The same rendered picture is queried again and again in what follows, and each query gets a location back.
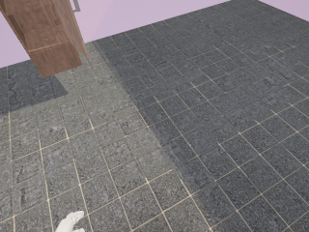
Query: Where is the cupboard door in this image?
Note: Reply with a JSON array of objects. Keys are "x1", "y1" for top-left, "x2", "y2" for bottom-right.
[{"x1": 52, "y1": 0, "x2": 90, "y2": 59}]

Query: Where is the robot left hand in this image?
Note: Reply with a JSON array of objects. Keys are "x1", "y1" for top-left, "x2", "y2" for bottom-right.
[{"x1": 55, "y1": 211, "x2": 85, "y2": 232}]

